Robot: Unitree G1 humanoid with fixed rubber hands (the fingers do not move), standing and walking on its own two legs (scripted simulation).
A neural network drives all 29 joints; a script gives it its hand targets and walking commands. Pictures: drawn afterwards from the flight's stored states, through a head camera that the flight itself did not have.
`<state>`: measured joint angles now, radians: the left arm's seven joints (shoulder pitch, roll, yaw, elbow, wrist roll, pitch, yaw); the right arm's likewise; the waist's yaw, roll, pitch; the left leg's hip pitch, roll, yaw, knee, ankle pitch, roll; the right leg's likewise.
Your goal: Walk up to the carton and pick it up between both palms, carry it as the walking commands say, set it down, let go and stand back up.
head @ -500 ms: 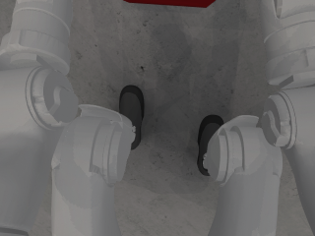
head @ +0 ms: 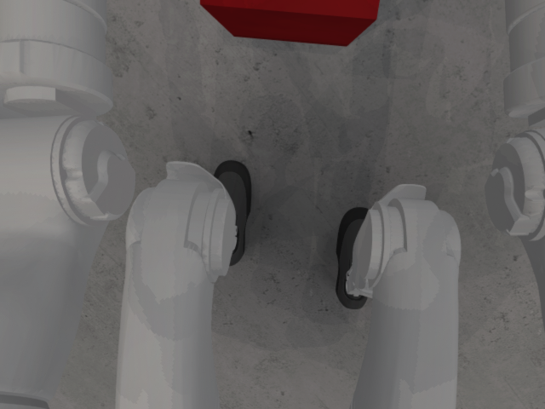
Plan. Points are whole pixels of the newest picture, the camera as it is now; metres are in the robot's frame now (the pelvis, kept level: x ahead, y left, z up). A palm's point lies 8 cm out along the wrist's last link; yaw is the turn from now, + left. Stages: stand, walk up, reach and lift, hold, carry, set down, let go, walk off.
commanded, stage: set down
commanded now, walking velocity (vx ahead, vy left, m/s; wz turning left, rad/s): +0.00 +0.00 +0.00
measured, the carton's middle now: out of the picture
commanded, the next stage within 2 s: let go in 0.98 s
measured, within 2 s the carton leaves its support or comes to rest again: neither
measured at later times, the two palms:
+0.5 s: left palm out of the picture +0.58 +0.24 +0.02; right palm out of the picture +0.62 -0.10 +0.02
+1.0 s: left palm out of the picture +0.57 +0.24 +0.13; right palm out of the picture +0.62 -0.10 +0.15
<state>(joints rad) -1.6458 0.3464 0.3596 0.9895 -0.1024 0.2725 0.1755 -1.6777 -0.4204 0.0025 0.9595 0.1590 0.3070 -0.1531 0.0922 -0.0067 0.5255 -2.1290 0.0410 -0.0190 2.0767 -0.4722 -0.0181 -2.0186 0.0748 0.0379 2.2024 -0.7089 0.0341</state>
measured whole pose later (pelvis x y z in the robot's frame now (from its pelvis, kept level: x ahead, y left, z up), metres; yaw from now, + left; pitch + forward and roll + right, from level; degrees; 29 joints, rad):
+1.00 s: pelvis +0.00 +0.00 +0.23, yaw +0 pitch +28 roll -1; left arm -1.60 0.35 0.36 0.82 -0.10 0.46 0.15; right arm -1.68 -0.42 -0.05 0.84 0.14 0.50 -0.11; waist 0.09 -0.01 0.52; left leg -1.47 0.04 -0.02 1.25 -0.27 -0.02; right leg -1.40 0.06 0.04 1.34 -0.43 0.02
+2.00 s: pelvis +0.07 +0.00 +0.36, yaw +1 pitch -4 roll -1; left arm 0.14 0.27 0.08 0.37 -0.10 0.16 -0.09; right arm 0.08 -0.19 -0.07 0.48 0.04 0.14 0.02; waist 0.09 0.00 0.20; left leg -0.37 0.03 -0.02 0.67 -0.23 -0.03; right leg -0.27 0.03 0.04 0.69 -0.35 0.00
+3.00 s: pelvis +0.14 +0.00 +0.37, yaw +2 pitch -2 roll +1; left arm 0.25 0.27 0.08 0.72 -0.05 0.02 -0.01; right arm 0.21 -0.20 -0.07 0.58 0.03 0.03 0.02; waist 0.09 -0.03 -0.02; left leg -0.25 0.01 -0.02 0.59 -0.30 -0.02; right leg -0.14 0.01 0.04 0.58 -0.41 -0.01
